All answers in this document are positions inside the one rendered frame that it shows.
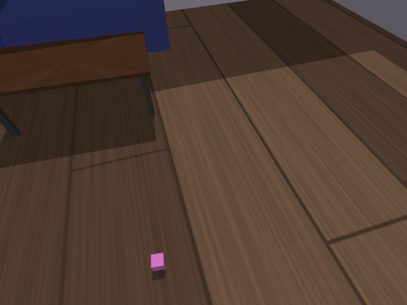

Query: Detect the cube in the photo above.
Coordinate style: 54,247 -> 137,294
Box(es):
151,253 -> 166,271

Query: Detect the coffee table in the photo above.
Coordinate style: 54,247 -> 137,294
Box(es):
0,31 -> 155,137

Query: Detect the sofa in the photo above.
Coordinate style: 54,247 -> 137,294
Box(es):
0,0 -> 170,52

